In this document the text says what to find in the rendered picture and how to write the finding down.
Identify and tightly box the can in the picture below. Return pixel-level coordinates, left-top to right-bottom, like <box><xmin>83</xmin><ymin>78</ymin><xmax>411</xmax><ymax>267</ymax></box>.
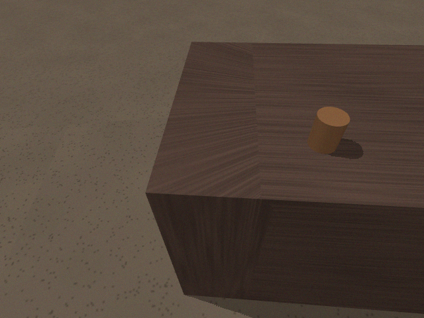
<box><xmin>307</xmin><ymin>107</ymin><xmax>350</xmax><ymax>154</ymax></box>

